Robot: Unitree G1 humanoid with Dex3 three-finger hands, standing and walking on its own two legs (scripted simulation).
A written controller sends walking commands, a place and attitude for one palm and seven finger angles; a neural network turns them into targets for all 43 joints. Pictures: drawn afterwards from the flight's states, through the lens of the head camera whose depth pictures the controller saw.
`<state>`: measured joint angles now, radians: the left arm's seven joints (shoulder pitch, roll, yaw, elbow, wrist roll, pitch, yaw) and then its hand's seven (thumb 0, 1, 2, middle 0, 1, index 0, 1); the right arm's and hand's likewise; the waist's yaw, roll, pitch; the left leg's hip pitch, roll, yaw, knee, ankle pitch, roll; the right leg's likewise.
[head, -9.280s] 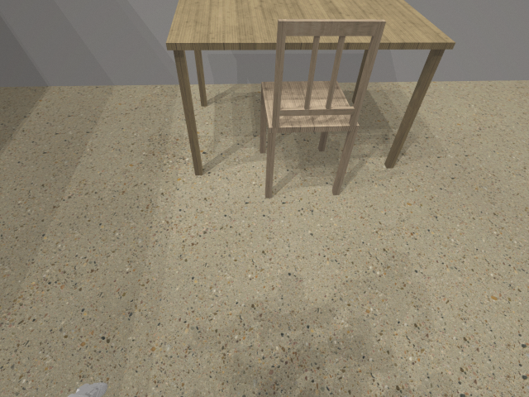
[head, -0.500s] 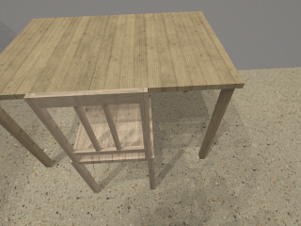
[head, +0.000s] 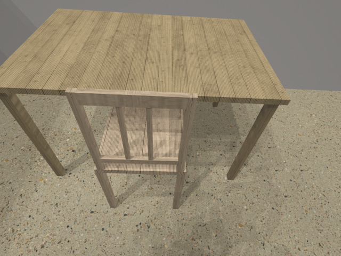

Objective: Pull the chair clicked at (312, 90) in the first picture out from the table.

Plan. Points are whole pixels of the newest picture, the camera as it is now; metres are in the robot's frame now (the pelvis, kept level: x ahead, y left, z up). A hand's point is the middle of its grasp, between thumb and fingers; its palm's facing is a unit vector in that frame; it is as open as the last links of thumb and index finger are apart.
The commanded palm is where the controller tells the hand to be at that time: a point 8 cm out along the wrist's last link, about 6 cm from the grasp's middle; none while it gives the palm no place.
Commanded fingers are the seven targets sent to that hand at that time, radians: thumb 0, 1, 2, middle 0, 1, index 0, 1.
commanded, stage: come to a stop and stand still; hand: left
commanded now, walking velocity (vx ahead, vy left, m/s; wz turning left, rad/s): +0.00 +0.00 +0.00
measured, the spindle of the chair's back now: (124, 135) +0.51 +0.19 -0.10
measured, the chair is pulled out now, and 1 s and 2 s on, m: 0.00 0.00 0.00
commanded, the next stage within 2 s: look again from close up in 0.90 s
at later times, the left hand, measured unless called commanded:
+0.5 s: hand out of the picture -0.01 +0.19 -0.18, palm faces +0.01 -0.99 -0.13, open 7.4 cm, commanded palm none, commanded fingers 0.00 0.90 0.90 -0.20 -0.30 -0.20 -0.30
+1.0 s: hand out of the picture +0.03 +0.20 -0.18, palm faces -0.01 -0.99 -0.16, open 7.4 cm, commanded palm none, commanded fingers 0.00 0.90 0.90 -0.20 -0.30 -0.20 -0.30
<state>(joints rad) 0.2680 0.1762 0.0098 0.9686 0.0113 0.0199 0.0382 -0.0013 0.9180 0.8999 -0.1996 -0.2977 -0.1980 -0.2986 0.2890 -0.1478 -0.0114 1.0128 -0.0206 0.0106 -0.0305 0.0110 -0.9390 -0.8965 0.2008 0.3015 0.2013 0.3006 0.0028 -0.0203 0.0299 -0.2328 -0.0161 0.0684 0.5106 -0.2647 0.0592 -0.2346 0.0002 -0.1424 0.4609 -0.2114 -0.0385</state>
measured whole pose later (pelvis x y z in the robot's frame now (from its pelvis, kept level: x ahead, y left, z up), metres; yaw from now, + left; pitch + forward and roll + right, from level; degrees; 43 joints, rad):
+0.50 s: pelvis +0.01 +0.04 +0.00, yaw -1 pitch -1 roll -1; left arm 0.34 0.12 -0.02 1.10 0.01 0.01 0.04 0.00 0.90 0.90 -0.20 -0.30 -0.20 -0.30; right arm 0.28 -0.13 0.01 1.10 -0.01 -0.01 -0.04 0.01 -0.92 -0.90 0.20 0.30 0.20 0.30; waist 0.01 -0.03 0.04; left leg -0.17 -0.08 0.11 0.41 -0.24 0.12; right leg -0.21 -0.06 -0.09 0.44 -0.21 0.02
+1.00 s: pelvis +0.03 +0.04 +0.00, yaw -2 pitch -1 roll -1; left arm 0.29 0.13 0.00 1.11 0.01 0.01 0.05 0.00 0.91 0.90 -0.20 -0.30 -0.19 -0.30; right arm 0.30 -0.11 0.01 1.15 -0.01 -0.02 -0.04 0.00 -0.91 -0.90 0.20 0.30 0.20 0.30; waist 0.00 -0.01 0.05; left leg -0.12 -0.08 0.13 0.41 -0.28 0.12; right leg -0.19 -0.05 -0.07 0.46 -0.25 0.03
